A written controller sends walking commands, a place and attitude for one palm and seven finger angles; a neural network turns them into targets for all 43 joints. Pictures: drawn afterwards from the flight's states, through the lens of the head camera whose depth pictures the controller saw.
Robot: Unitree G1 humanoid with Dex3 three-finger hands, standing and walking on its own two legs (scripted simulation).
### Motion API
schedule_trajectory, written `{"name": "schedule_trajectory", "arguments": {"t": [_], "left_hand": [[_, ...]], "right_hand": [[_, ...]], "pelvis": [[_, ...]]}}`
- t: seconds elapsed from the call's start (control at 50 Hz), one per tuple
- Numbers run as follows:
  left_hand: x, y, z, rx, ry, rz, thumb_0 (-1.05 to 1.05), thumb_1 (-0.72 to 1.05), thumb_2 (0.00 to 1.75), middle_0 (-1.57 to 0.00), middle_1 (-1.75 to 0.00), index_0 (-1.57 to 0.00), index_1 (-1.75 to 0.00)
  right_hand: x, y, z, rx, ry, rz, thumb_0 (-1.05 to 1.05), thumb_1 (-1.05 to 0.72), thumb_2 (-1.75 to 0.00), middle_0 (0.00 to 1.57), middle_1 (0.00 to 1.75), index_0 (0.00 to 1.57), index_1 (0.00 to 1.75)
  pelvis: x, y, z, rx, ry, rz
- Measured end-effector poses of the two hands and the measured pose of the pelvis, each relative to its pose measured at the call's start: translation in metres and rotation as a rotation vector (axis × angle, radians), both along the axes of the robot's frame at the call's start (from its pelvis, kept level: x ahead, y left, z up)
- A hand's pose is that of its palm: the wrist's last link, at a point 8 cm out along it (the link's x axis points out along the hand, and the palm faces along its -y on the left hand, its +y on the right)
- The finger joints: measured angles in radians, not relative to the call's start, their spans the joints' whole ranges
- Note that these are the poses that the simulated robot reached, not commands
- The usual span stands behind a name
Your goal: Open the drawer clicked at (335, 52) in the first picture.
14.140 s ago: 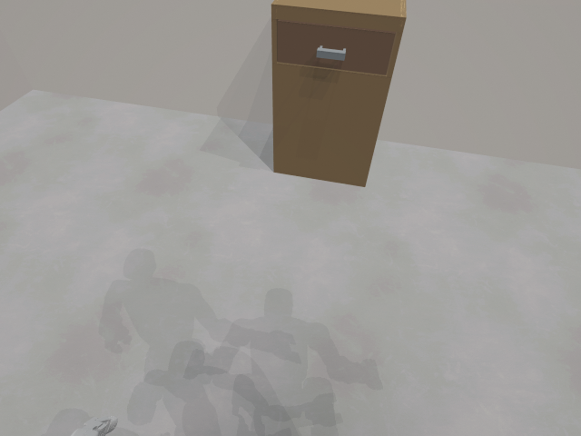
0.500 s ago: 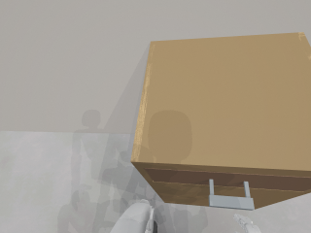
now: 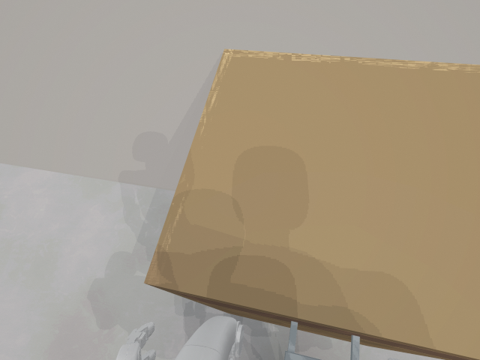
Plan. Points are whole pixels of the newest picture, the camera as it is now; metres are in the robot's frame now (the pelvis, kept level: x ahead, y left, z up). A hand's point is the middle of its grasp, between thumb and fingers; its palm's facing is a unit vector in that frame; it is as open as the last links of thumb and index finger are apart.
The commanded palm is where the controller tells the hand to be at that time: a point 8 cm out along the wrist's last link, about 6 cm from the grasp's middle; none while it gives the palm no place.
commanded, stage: relax the arm and regain balance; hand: left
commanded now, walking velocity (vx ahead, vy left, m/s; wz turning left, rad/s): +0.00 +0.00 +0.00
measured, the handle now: (322, 352) +0.14 -0.10 -0.07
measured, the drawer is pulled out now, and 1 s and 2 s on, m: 0.00 0.01 0.01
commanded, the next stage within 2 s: none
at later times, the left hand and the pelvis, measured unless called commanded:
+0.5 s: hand (90, 343) +0.12 +0.33 -0.17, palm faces -0.27 -0.87 -0.41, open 16.3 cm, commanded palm none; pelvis +0.00 +0.08 +0.00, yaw -12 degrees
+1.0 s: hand (138, 332) +0.15 +0.22 -0.13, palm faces -0.31 -0.84 -0.45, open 15.8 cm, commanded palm none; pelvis -0.05 +0.03 +0.00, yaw -10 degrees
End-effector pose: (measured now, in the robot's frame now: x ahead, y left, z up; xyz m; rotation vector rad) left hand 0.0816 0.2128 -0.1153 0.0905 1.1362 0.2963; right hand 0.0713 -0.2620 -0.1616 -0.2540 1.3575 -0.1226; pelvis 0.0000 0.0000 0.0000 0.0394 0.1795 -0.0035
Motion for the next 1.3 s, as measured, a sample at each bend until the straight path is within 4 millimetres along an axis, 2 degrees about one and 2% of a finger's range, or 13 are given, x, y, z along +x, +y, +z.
{"name": "schedule_trajectory", "arguments": {"t": [0.16,0.28,0.34,0.4,0.5,0.62,0.66,0.74,0.88,1.04,1.14,1.22,1.3], "left_hand": [[-0.099,0.061,-0.003,0.130,0.075,0.308,0.51,-0.61,0.14,-0.16,-0.30,-0.16,-0.30],[-0.211,0.098,-0.005,0.044,0.738,-0.030,0.38,-0.56,0.16,-0.16,-0.30,-0.15,-0.30],[-0.217,0.119,-0.004,-0.025,0.907,-0.116,0.25,-0.53,0.21,-0.16,-0.30,-0.16,-0.30],[-0.154,0.142,-0.017,0.035,0.803,-0.171,0.15,-0.50,0.25,-0.16,-0.30,-0.16,-0.30],[0.052,0.155,-0.012,0.212,0.295,-0.387,0.02,-0.49,0.29,-0.16,-0.30,-0.15,-0.30],[0.266,0.049,0.062,0.258,-0.299,-0.661,-0.02,-0.48,0.30,-0.14,-0.30,-0.14,-0.30],[0.308,-0.012,0.091,0.248,-0.465,-0.770,-0.03,-0.50,0.30,-0.14,-0.30,-0.14,-0.30],[0.329,-0.036,0.113,0.487,-0.443,-0.982,-0.30,-0.60,0.28,-0.15,-0.30,-0.15,-0.30],[0.240,0.007,0.086,0.397,-0.360,-0.690,-0.28,-0.46,0.36,-0.15,-0.30,-0.15,-0.30],[0.017,0.046,0.015,0.164,0.126,-0.431,-0.07,-0.43,0.36,-0.15,-0.30,-0.15,-0.30],[-0.051,0.069,0.007,0.071,0.032,-0.133,0.11,-0.56,0.30,-0.16,-0.30,-0.16,-0.30],[-0.089,0.095,-0.003,0.067,0.010,-0.006,0.20,-0.60,0.27,-0.16,-0.30,-0.16,-0.30],[-0.121,0.107,0.007,0.114,0.063,-0.040,0.21,-0.60,0.26,-0.16,-0.30,-0.15,-0.30]], "right_hand": [[0.036,0.014,0.018,-0.161,0.255,0.099,0.00,-0.91,-0.90,0.20,0.30,0.24,0.30],[0.036,0.048,0.023,-0.139,0.125,-0.007,0.00,-0.91,-0.90,0.20,0.30,0.22,0.30],[0.021,0.049,0.031,-0.136,0.011,-0.086,0.00,-0.91,-0.90,0.20,0.30,0.24,0.30],[-0.021,0.057,0.036,-0.148,-0.030,-0.121,0.00,-0.91,-0.90,0.21,0.30,0.24,0.30],[-0.132,0.094,0.032,-0.061,0.166,-0.214,0.00,-0.91,-0.90,0.20,0.30,0.22,0.30],[-0.260,0.154,0.050,0.061,0.391,-0.379,0.00,-0.91,-0.90,0.20,0.30,0.21,0.30],[-0.299,0.174,0.060,0.105,0.476,-0.438,0.00,-0.91,-0.90,0.20,0.30,0.21,0.30],[-0.361,0.205,0.079,0.202,0.644,-0.518,0.00,-0.91,-0.90,0.20,0.30,0.20,0.29],[-0.367,0.167,0.041,0.267,0.653,-0.538,0.01,-0.91,-0.90,0.21,0.30,0.21,0.30],[-0.179,0.051,-0.005,0.060,0.055,-0.316,0.01,-0.92,-0.90,0.20,0.30,0.20,0.29],[-0.065,0.028,0.020,-0.019,-0.190,-0.073,0.00,-0.92,-0.90,0.19,0.30,0.19,0.29],[-0.016,0.039,0.051,-0.055,-0.330,0.020,0.00,-0.92,-0.90,0.19,0.30,0.19,0.29],[-0.020,0.055,0.067,-0.025,-0.372,0.039,0.00,-0.92,-0.90,0.19,0.30,0.19,0.29]], "pelvis": [[0.006,0.014,0.000,-0.079,0.146,0.080],[-0.008,0.041,-0.001,-0.114,0.139,-0.032],[0.000,0.063,-0.011,-0.107,0.027,-0.098],[0.005,0.077,-0.008,-0.096,-0.049,-0.114],[0.000,0.084,0.003,-0.021,0.026,-0.204],[-0.021,0.078,0.009,0.019,0.057,-0.181],[-0.027,0.072,0.007,0.042,0.069,-0.166],[-0.040,0.060,0.004,0.062,0.071,-0.147],[-0.047,0.023,-0.015,0.043,-0.119,-0.191],[-0.054,0.031,0.001,0.014,-0.104,-0.165],[-0.074,0.043,0.002,-0.008,-0.113,-0.116],[-0.092,0.045,0.002,0.012,-0.168,-0.124],[-0.105,0.040,0.011,-0.017,-0.223,-0.095]]}}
